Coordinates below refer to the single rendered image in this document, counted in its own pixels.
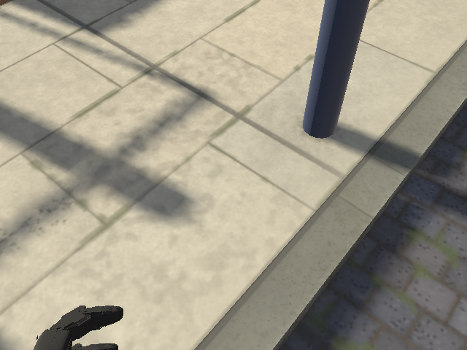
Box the left robot hand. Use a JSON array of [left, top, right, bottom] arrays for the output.
[[34, 306, 123, 350]]

